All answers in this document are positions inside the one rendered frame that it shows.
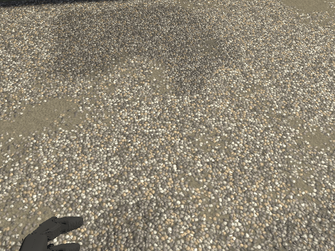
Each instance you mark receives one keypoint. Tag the robot left hand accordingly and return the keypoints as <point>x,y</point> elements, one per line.
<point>49,230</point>

